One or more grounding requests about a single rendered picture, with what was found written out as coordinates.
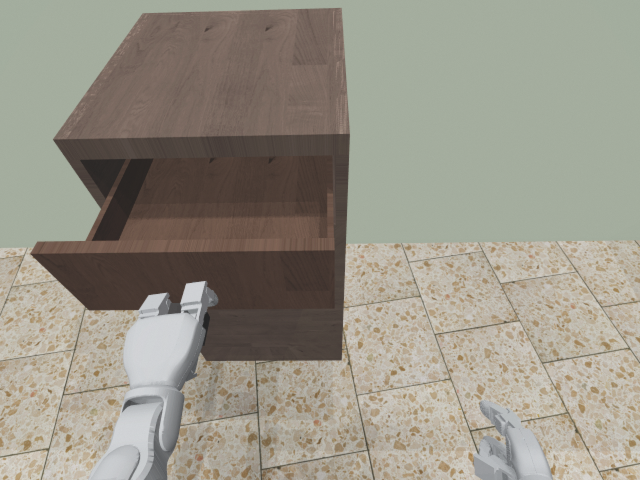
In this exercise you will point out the left robot forearm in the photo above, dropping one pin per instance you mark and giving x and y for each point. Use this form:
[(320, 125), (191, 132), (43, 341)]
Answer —
[(144, 436)]

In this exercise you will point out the right robot hand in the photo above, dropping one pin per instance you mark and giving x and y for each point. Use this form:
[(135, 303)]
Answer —
[(521, 456)]

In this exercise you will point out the left robot hand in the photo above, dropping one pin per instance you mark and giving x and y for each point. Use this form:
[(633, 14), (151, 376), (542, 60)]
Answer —
[(162, 348)]

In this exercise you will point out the drawer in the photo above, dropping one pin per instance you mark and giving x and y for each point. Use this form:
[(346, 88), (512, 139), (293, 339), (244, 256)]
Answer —
[(259, 230)]

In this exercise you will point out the cabinet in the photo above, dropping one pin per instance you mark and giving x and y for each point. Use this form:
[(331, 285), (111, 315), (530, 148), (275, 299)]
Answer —
[(251, 83)]

